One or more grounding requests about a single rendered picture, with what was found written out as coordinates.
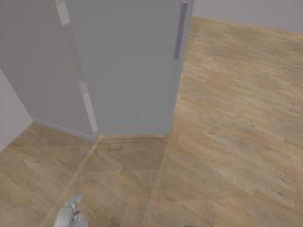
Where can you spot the fridge door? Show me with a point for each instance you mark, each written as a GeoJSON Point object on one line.
{"type": "Point", "coordinates": [126, 55]}

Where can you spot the handle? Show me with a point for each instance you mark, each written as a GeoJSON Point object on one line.
{"type": "Point", "coordinates": [180, 29]}

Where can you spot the left robot hand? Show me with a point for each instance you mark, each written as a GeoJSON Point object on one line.
{"type": "Point", "coordinates": [67, 217]}

